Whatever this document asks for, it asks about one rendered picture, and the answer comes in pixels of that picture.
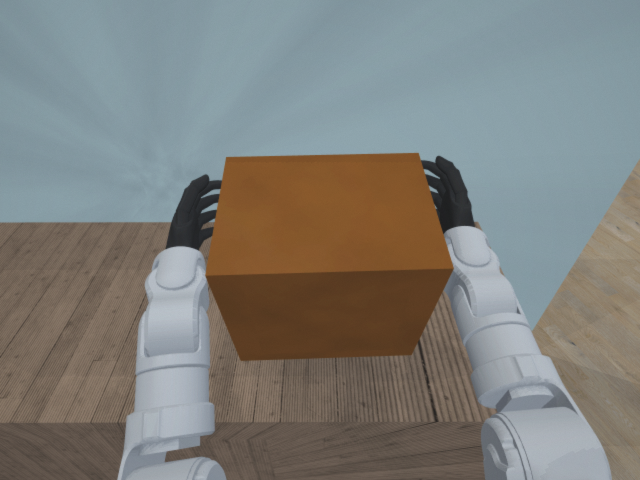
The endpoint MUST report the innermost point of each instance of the robot left upper arm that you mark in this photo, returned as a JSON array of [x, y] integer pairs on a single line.
[[199, 468]]

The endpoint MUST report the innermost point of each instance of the pedestal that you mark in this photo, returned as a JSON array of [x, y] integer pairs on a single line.
[[71, 298]]

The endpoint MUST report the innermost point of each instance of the carton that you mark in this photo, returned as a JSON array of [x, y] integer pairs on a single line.
[[326, 256]]

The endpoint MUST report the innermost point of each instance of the right robot forearm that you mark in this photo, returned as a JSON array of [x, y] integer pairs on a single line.
[[509, 371]]

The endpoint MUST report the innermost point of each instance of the robot right upper arm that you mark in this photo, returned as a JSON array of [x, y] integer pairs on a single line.
[[541, 444]]

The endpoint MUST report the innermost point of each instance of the left robot forearm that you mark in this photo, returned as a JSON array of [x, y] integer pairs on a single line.
[[172, 408]]

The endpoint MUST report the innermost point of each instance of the robot left hand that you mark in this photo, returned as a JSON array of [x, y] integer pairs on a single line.
[[185, 229]]

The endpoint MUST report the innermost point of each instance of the robot right hand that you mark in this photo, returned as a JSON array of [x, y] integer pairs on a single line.
[[452, 202]]

